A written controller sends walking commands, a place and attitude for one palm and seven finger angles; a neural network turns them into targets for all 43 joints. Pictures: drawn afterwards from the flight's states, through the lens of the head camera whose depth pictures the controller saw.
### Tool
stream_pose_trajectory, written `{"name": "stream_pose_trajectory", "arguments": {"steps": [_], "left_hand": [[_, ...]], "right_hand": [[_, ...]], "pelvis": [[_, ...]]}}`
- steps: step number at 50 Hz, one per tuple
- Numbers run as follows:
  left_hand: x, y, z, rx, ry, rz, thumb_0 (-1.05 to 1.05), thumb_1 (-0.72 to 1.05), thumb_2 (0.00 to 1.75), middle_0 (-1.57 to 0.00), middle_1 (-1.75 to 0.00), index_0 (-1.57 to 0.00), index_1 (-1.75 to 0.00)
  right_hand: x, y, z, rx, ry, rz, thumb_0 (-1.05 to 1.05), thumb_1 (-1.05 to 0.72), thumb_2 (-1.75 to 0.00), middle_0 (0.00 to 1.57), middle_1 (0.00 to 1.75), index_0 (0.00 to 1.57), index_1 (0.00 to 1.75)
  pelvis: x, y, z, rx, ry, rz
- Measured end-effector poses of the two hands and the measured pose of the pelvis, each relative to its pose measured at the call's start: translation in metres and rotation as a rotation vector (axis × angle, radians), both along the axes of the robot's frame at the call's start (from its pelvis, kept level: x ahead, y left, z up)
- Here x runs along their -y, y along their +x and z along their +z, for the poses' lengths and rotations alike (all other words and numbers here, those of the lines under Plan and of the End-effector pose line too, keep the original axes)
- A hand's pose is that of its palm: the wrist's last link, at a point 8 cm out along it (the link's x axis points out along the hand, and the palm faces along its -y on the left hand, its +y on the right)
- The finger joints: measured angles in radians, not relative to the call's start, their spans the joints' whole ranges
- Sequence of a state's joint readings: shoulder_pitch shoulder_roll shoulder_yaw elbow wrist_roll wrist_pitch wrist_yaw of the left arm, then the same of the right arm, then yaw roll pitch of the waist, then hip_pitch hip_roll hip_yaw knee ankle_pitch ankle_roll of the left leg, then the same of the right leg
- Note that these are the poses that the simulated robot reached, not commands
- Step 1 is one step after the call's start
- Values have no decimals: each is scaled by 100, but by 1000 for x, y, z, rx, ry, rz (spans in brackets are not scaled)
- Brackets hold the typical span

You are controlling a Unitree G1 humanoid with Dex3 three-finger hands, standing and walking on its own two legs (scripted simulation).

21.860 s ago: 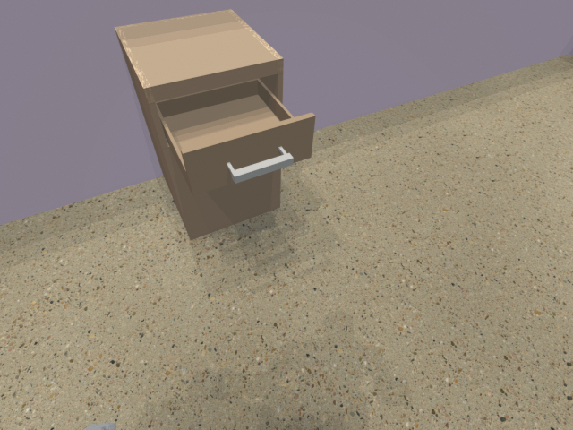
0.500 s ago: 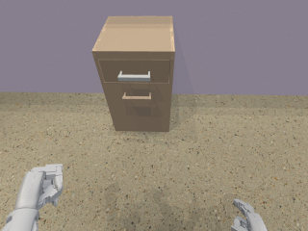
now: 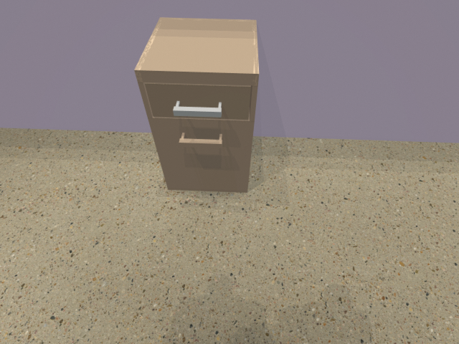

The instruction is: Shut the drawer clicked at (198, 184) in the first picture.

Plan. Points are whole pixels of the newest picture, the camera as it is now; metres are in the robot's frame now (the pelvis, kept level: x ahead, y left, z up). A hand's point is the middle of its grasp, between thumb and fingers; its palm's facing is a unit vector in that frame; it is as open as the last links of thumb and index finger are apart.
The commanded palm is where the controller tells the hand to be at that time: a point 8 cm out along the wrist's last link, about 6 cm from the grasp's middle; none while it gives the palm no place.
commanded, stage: let the arm hang, fingers relaxed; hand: left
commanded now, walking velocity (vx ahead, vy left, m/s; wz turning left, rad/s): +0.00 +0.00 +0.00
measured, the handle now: (198, 108) +0.92 +0.18 -0.18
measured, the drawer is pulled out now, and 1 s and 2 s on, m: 0.00 0.00 0.00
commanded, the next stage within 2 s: look to check the result in 0.50 s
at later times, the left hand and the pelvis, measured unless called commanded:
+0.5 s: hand out of the picture +0.00 +0.15 -0.18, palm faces +0.01 -0.98 -0.17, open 7.3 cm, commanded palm none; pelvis +0.01 -0.01 +0.00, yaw -1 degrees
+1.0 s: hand out of the picture +0.00 +0.13 -0.18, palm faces +0.02 -0.99 -0.17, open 7.4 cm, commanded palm none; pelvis +0.02 -0.02 +0.00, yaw -1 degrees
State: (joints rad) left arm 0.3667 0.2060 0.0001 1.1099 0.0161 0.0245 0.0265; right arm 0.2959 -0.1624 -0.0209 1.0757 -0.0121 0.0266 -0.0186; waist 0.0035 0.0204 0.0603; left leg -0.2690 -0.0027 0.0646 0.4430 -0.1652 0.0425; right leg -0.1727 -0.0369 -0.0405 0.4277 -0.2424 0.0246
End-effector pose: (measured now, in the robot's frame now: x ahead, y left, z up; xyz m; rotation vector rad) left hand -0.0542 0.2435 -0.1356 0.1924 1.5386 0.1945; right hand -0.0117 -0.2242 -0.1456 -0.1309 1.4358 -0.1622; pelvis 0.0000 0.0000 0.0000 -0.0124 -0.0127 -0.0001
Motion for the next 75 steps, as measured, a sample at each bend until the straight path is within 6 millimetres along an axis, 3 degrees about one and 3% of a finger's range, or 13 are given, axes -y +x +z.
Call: {"name": "stream_pose_trajectory", "arguments": {"steps": [7, 16, 27, 40, 75], "left_hand": [[18, 22, -4, 57, -25, -12, 1, 91, 90, -30, -43, -30, -42], [44, 55, -12, 128, -74, -35, 1, 92, 90, -21, -32, -21, -32], [48, 53, -11, 101, -69, -16, 1, 92, 90, -20, -30, -20, -30], [56, 47, -10, 72, -70, 0, 0, 91, 90, -20, -30, -20, -30], [65, 75, -8, 95, -61, -4, 0, 91, 90, -20, -30, -20, -30]], "right_hand": [[-11, -5, -5, 0, 37, -26, 0, -91, -90, 20, 30, 20, 30], [-12, -13, -3, -11, 38, -59, 0, -91, -90, 20, 30, 20, 30], [-8, -18, -2, -46, 34, -72, 0, -91, -90, 20, 30, 20, 30], [-2, -1, -3, -26, 34, -63, 0, -91, -90, 20, 30, 20, 30], [10, 20, -4, -24, 33, -58, 0, -91, -90, 20, 30, 20, 30]], "pelvis": [[3, 1, 0, 9, 7, -7], [9, 4, 1, 9, 9, -12], [15, 10, 1, 7, 9, -13], [21, 17, 1, 8, 10, -13], [32, 36, 2, 3, 17, -16]]}}
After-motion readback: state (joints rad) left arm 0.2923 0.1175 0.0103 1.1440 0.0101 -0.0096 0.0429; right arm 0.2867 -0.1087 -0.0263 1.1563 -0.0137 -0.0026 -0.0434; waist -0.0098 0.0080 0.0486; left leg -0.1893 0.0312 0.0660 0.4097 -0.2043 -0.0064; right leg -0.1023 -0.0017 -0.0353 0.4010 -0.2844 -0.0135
